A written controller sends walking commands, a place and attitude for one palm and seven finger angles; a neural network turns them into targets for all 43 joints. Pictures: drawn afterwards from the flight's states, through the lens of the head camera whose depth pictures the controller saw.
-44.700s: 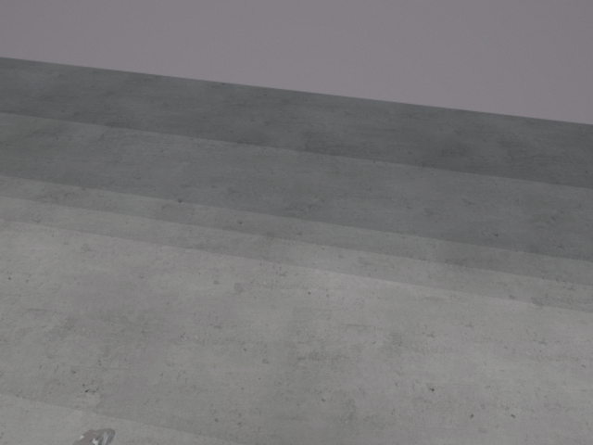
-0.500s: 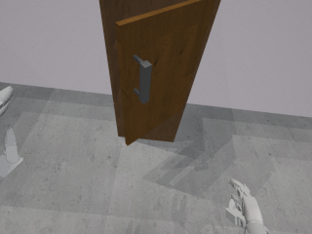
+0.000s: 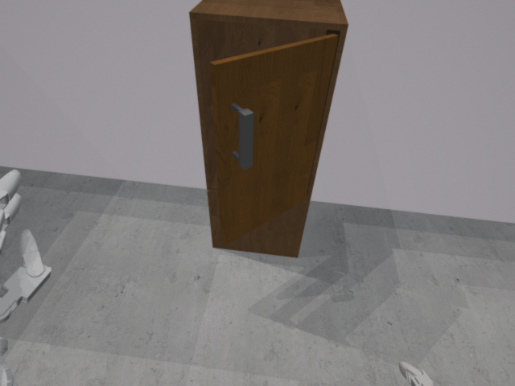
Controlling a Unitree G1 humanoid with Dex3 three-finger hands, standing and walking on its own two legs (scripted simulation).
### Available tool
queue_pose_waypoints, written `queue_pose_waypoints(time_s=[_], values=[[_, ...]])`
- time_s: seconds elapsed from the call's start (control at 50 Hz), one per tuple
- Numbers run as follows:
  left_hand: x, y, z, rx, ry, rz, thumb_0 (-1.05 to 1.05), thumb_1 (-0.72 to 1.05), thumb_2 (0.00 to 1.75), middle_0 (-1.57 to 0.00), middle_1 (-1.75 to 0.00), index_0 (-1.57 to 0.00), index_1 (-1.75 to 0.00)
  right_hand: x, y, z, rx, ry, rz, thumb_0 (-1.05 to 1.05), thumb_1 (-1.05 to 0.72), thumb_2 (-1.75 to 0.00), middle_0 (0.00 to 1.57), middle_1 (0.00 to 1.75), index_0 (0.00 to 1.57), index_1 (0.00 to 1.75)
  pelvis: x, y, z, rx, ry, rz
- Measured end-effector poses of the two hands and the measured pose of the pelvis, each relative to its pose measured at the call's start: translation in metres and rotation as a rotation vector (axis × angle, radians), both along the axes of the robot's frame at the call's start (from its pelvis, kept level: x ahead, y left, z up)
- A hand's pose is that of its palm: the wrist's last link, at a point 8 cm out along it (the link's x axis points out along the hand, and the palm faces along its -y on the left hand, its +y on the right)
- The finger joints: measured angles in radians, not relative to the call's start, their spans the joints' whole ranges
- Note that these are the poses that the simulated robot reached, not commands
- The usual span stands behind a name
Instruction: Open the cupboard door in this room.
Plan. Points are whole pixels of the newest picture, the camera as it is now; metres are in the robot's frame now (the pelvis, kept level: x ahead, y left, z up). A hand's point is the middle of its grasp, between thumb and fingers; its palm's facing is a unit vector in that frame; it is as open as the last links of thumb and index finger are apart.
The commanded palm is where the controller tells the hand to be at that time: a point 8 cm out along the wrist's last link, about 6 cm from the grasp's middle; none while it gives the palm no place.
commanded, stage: stop stepping back and stand still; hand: left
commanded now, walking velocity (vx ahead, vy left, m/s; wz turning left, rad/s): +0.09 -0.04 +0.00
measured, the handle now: (240, 136) +0.64 +0.07 +0.07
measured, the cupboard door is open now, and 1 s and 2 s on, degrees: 44 44 44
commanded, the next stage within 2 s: let the arm hang, fingers relaxed in 0.26 s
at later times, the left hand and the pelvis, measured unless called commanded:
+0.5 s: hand (93, 352) +0.18 +0.26 -0.02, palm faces +0.23 -0.89 -0.39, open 7.4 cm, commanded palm none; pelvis -0.02 +0.00 -0.01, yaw +6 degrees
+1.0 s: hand out of the picture -0.07 +0.20 -0.16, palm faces +0.11 -0.96 -0.27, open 7.3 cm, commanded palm none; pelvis -0.02 +0.00 +0.00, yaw +6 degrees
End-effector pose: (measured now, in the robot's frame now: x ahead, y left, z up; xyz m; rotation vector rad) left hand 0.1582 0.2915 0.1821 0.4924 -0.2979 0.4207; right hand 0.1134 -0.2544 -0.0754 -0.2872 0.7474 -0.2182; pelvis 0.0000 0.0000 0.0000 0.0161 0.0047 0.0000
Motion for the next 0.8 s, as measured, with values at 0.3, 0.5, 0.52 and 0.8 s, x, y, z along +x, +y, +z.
queue_pose_waypoints(time_s=[0.3, 0.5, 0.52, 0.8], values=[[-0.021, 0.003, 0.001, 0.055, 0.017, 0.006, 0.01, 0.89, 0.90, -0.21, -0.30, -0.21, -0.30, -0.002, 0.017, -0.014, 0.074, 0.021, 0.046, 0.01, -0.91, -0.90, 0.20, 0.30, 0.20, 0.30, -0.014, -0.002, -0.005, -0.002, -0.039, 0.013], [-0.005, 0.005, -0.176, -0.287, 0.709, 0.072, 0.00, 0.91, 0.90, -0.20, -0.30, -0.20, -0.30, 0.002, 0.021, -0.041, 0.090, 0.166, 0.126, 0.01, -0.91, -0.90, 0.20, 0.30, 0.20, 0.30, -0.019, 0.004, -0.010, -0.009, -0.009, 0.096], [-0.015, -0.006, -0.205, -0.334, 0.819, 0.072, 0.00, 0.91, 0.90, -0.20, -0.30, -0.19, -0.30, -0.002, 0.020, -0.045, 0.098, 0.188, 0.124, 0.01, -0.91, -0.90, 0.20, 0.30, 0.21, 0.30, -0.019, 0.001, -0.011, 0.003, -0.014, 0.093], [-0.207, -0.055, -0.321, -0.647, 1.586, 0.269, -0.02, 0.99, 0.90, -0.21, -0.30, -0.20, -0.30, -0.124, 0.019, -0.064, 0.121, 0.686, 0.006, 0.00, -0.91, -0.90, 0.20, 0.30, 0.20, 0.30, -0.021, -0.006, 0.001, -0.026, -0.033, 0.106]])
